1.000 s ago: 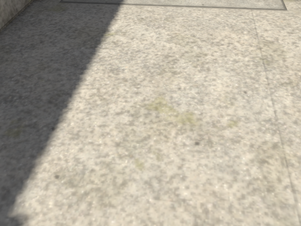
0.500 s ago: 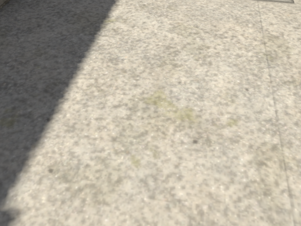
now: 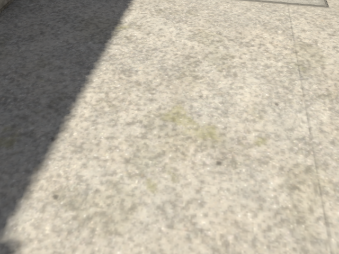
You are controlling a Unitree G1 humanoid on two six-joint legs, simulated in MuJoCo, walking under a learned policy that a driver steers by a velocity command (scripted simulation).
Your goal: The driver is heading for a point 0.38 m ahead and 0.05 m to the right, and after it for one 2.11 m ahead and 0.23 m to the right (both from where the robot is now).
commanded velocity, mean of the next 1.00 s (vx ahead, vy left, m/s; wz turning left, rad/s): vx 0.38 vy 0.00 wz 0.00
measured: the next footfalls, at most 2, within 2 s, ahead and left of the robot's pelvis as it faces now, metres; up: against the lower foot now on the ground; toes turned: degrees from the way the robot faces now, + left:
left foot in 0.96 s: +0.47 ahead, +0.07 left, +0.00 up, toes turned +1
right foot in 1.38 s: +0.53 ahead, -0.18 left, +0.00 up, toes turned -2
